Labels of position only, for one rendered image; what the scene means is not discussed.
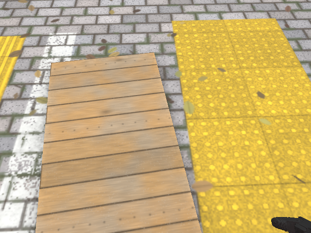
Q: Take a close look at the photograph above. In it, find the robot right hand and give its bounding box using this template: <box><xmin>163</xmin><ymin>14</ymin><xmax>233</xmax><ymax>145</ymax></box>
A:
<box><xmin>271</xmin><ymin>216</ymin><xmax>311</xmax><ymax>233</ymax></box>

